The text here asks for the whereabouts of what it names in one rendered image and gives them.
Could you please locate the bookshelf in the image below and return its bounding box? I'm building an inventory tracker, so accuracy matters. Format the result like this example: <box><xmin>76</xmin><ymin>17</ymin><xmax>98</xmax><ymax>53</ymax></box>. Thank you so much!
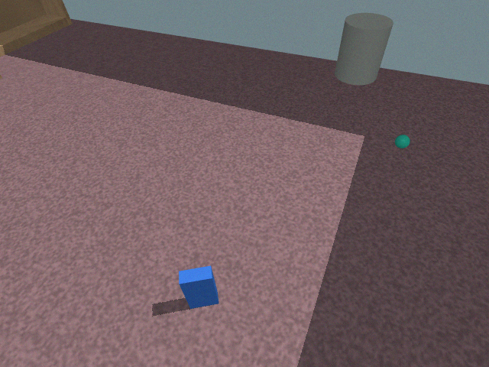
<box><xmin>0</xmin><ymin>0</ymin><xmax>73</xmax><ymax>57</ymax></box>

